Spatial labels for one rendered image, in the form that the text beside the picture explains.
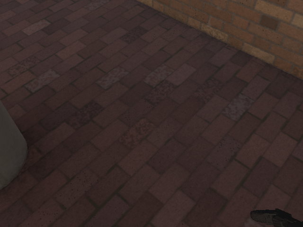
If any robot right hand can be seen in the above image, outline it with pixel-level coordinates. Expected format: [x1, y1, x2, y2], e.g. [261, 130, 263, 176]
[250, 208, 303, 227]

